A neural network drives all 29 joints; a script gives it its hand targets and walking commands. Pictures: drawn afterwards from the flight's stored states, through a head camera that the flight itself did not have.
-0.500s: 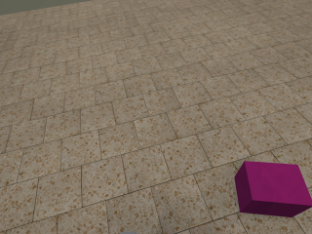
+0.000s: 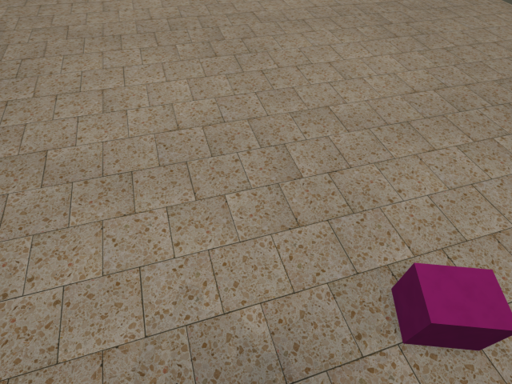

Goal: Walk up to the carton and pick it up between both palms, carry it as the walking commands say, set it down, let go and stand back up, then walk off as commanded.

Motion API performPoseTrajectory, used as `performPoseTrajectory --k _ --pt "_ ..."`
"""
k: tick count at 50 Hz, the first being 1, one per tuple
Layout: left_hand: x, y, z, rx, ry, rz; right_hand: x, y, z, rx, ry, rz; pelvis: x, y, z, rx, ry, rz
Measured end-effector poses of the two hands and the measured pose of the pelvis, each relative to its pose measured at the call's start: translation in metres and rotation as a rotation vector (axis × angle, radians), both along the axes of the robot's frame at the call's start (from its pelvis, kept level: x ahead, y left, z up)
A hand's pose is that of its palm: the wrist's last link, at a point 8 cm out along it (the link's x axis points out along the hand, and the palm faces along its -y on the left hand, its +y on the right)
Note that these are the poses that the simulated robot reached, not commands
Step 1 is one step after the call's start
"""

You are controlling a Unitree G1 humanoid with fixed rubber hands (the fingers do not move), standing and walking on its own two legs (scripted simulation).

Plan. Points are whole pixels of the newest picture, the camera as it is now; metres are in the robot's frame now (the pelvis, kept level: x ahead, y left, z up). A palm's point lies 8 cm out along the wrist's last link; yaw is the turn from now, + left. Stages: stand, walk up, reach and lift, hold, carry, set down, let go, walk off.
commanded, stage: walk off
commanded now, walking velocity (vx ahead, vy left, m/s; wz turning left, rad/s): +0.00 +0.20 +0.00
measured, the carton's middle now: (447, 307) +0.50 -0.74 -0.66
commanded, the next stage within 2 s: stand in 0.50 s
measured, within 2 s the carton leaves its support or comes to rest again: neither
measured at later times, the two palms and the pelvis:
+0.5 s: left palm out of the picture -0.04 +0.40 -0.13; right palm out of the picture +0.07 -0.13 -0.13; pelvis -0.02 +0.12 +0.00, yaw +1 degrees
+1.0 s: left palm out of the picture +0.01 +0.43 -0.13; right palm out of the picture -0.01 -0.02 -0.14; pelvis -0.02 +0.21 +0.01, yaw +1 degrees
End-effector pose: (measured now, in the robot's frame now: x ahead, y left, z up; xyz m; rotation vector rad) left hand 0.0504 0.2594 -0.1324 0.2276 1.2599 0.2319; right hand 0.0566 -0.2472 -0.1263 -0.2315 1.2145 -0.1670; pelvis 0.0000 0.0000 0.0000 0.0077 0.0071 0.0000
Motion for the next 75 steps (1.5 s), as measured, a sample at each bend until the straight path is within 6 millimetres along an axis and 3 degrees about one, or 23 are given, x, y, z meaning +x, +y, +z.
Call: performPoseTrajectory --k 5,10,17,21,25,28,32,38,44,58,66,75 --pt "0.012 0.0 0.004 0.014 -0.051 -0.02 -0.026 0.024 -0.027 0.066 0.061 -0.034 -0.002 0.014 -0.008 0.028 -0.004 -0.009" --pt "-0.022 0.019 0.018 0.043 0.001 0.011 -0.037 0.038 -0.026 0.099 0.113 -0.022 -0.005 0.029 0.002 0.031 -0.011 0.006" --pt "-0.063 0.067 0.032 0.08 0.071 0.055 -0.031 0.052 -0.015 0.084 0.119 -0.002 -0.012 0.061 0.01 0.052 -0.006 0.019" --pt "-0.078 0.1 0.025 0.074 0.094 0.08 -0.012 0.08 -0.01 0.072 0.093 0.036 -0.016 0.087 0.008 0.044 -0.002 0.023" --pt "-0.091 0.143 0.007 0.053 0.122 0.108 0.012 0.114 -0.004 0.028 0.028 0.075 -0.019 0.124 -0.002 0.018 0.005 0.022" --pt "-0.091 0.17 -0.008 0.033 0.134 0.097 0.012 0.136 0.002 -0.012 -0.005 0.076 -0.023 0.147 -0.007 0.01 0.004 0.017" --pt "-0.065 0.183 -0.008 -0.014 0.077 0.067 -0.004 0.16 0.014 -0.042 -0.001 0.049 -0.024 0.168 0.002 -0.011 0.002 0.009" --pt "-0.035 0.187 -0.006 -0.064 0.01 0.02 -0.018 0.198 0.012 -0.017 -0.015 0.019 -0.023 0.191 0.005 -0.012 -0.005 0.005" --pt "-0.025 0.181 -0.005 -0.08 -0.01 0.008 -0.041 0.222 -0.007 0.043 0.031 -0.015 -0.024 0.202 0.002 0.004 -0.019 0.004" --pt "-0.076 0.164 -0.008 -0.126 0.11 0.023 -0.097 0.231 -0.01 0.07 0.173 -0.069 -0.026 0.207 0.007 -0.01 -0.042 0.017" --pt "-0.098 0.157 -0.011 -0.149 0.17 0.036 -0.104 0.237 -0.01 0.073 0.198 -0.073 -0.025 0.209 0.007 -0.011 -0.04 0.018" --pt "-0.109 0.154 -0.012 -0.157 0.204 0.042 -0.105 0.247 -0.012 0.088 0.205 -0.077 -0.023 0.211 0.007 -0.012 -0.036 0.018"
